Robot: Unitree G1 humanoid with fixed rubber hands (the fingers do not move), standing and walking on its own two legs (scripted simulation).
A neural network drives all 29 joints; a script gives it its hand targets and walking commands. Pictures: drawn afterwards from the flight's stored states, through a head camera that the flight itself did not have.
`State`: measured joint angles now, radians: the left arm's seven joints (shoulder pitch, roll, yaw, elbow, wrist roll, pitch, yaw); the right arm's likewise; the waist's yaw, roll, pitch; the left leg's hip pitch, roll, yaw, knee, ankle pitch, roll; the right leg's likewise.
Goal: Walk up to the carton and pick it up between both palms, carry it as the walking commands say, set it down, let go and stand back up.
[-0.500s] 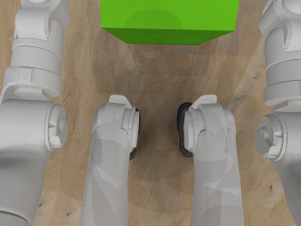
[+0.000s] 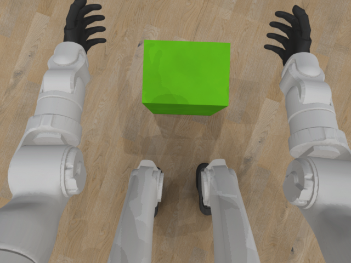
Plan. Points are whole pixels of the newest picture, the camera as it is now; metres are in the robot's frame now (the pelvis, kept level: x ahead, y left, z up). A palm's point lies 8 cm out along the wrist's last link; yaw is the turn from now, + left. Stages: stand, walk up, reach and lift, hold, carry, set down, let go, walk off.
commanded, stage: set down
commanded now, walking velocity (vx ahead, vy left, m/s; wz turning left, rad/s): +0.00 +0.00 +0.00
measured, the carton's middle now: (184, 85) +0.52 -0.01 -0.40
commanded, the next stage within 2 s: let go in 0.44 s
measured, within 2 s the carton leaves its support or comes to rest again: neither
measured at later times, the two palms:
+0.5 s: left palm (31, 6) +0.53 +0.21 +0.04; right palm (335, 20) +0.51 -0.20 +0.03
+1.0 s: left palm out of the picture +0.37 +0.23 +0.12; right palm out of the picture +0.35 -0.24 +0.12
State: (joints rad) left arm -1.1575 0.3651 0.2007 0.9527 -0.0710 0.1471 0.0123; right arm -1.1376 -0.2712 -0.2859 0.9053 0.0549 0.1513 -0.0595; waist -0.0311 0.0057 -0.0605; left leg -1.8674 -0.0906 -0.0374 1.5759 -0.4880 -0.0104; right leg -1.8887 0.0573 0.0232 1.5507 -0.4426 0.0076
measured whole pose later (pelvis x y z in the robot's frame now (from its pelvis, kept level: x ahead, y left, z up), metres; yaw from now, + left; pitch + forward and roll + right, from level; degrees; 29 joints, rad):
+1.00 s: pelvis +0.08 +0.00 +0.20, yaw -1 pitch +21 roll +0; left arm -0.20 0.22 0.14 0.60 0.01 0.05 -0.05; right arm -0.16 -0.20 -0.12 0.57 -0.01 0.05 0.05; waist -0.01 0.01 -0.08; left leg -0.76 -0.06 -0.06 0.71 -0.31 0.01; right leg -0.79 0.05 0.07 0.70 -0.28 0.00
